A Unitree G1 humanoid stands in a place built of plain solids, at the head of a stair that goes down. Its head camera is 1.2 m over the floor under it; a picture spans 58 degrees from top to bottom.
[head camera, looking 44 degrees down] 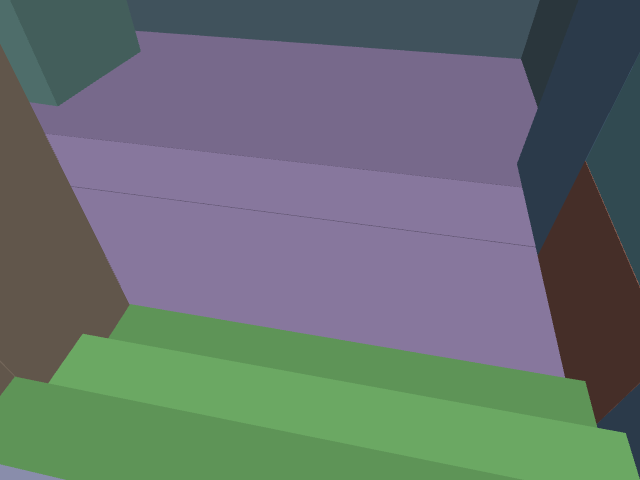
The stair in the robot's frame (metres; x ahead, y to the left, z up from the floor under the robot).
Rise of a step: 0.17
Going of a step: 0.29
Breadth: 2.10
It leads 11 degrees to the right of straight ahead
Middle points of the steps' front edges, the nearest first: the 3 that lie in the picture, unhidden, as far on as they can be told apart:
0.54 0.02 -0.17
0.82 -0.04 -0.33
1.11 -0.10 -0.50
